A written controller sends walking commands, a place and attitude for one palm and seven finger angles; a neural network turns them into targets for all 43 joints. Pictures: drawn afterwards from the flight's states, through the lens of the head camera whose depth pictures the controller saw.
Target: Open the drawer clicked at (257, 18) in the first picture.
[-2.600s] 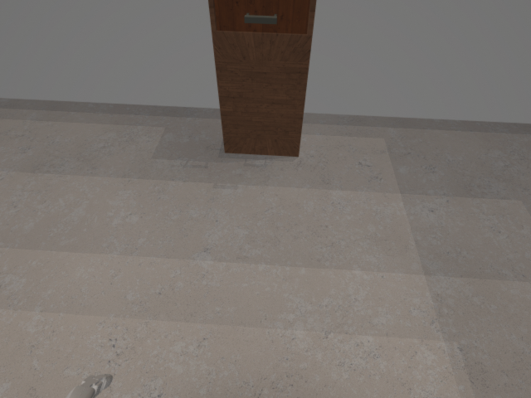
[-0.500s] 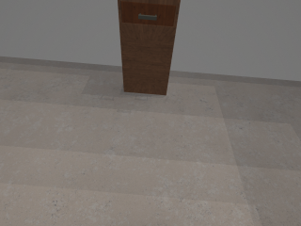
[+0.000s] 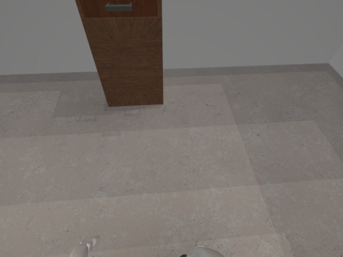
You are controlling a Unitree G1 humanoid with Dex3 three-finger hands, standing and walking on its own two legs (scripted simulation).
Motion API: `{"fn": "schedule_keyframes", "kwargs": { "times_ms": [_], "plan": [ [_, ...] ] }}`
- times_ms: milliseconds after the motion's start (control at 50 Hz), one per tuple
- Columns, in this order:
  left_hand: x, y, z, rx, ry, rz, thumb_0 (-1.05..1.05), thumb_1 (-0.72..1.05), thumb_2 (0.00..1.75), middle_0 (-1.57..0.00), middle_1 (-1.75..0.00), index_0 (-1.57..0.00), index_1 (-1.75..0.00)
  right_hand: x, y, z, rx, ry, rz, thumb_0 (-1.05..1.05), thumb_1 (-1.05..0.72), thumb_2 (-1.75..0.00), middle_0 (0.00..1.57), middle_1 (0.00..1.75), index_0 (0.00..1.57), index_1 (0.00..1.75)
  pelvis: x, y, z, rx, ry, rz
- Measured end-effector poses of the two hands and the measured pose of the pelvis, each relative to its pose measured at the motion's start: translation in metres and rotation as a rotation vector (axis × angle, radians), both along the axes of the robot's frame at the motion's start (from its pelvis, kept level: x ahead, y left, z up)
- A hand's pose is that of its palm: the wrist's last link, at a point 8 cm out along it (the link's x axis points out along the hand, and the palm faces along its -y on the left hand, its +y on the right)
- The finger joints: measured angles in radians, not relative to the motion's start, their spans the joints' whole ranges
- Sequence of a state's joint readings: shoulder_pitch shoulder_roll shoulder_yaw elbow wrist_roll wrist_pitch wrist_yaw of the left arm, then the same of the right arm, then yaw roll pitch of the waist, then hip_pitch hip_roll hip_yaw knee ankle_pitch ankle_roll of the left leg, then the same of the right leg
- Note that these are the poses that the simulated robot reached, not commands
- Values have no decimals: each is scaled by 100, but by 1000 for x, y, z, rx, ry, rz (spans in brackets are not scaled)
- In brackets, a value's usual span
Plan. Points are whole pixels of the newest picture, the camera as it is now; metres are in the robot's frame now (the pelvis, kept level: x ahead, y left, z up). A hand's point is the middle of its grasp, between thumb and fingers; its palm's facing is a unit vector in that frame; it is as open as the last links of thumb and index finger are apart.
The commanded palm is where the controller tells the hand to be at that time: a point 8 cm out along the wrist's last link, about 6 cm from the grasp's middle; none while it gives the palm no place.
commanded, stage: walk to a spot facing it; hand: left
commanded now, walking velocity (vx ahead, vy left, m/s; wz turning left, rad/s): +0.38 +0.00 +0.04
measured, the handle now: (119, 6) +1.23 +0.29 +0.02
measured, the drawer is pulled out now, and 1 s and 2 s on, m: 0.00 0.00 0.00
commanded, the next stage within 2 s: turn to face it in 0.86 s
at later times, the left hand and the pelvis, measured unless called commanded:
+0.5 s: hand out of the picture +0.10 +0.21 -0.16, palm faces +0.15 -0.98 -0.10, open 7.4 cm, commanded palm none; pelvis +0.21 +0.07 +0.01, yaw +1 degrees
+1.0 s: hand (115, 134) +0.52 +0.22 -0.14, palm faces -0.22 -0.96 -0.18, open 7.4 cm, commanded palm none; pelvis +0.38 +0.06 +0.02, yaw -12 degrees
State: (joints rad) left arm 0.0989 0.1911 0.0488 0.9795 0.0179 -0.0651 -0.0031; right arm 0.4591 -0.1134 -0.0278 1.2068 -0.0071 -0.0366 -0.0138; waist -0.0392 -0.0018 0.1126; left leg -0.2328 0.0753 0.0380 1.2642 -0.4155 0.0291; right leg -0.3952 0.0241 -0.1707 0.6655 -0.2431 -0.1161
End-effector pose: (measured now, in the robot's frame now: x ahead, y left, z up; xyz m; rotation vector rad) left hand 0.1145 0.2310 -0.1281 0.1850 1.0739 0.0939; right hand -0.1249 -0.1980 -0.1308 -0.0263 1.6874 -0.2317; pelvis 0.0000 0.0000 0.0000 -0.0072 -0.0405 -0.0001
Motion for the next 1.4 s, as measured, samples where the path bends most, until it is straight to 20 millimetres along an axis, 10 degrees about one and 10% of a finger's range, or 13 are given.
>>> {"fn": "schedule_keyframes", "kwargs": {
  "times_ms": [180,480,620,780,1080,1220,1400],
  "plan": [
    [-16,5,11,8,171,85,-1,94,90,-20,-30,-20,-29,227,-31,15,-67,-423,121,0,-92,-90,19,30,20,30,72,1,23,-19,13,7],
    [-33,20,-9,-127,536,254,0,91,90,-20,-30,-20,-29,457,44,23,-53,-573,331,0,-91,-90,19,30,20,30,207,61,9,-32,30,34],
    [76,67,-2,-85,442,158,1,91,90,-20,-30,-20,-29,459,53,37,-127,-573,171,-3,-96,-90,20,30,21,30,255,86,24,-18,4,-21],
    [234,88,7,-45,204,64,0,92,90,-20,-30,-19,-29,414,56,32,-127,-357,70,-2,-94,-90,20,30,20,30,309,90,30,-1,8,-83],
    [471,-1,6,12,23,-249,0,91,90,-20,-30,-19,-29,375,75,2,21,-16,-224,0,-91,-90,20,30,20,30,416,35,3,24,33,-207],
    [479,-27,13,-14,18,-192,0,91,90,-20,-30,-20,-29,462,27,-4,-21,-128,-158,1,-91,-90,20,30,20,30,444,20,13,1,10,-173],
    [466,13,13,-14,31,-40,-2,93,90,-21,-30,-20,-30,587,-1,11,-95,-361,23,1,-92,-90,19,30,20,30,462,34,18,-20,13,-82]
  ]
}}
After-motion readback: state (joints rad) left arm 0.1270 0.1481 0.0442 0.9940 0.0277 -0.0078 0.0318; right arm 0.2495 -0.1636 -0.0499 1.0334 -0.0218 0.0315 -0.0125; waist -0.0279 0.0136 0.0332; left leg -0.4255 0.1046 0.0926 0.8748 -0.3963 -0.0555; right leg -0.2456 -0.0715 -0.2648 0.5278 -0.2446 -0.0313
